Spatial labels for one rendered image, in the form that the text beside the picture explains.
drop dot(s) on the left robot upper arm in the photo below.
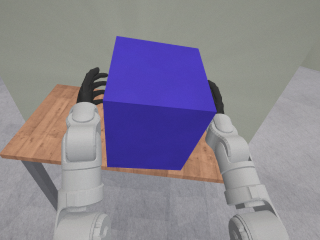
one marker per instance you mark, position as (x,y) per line
(93,225)

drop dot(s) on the robot right hand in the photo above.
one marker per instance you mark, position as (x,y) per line
(217,98)

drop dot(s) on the carton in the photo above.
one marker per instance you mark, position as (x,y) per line
(157,104)

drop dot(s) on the robot left forearm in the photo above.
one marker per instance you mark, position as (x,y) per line
(81,160)

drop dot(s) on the table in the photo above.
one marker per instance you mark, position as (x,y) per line
(39,141)

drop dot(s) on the robot left hand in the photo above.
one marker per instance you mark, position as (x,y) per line
(86,92)

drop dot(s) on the right robot upper arm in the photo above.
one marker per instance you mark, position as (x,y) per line
(258,225)

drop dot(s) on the robot right forearm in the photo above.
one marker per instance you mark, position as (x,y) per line
(242,185)

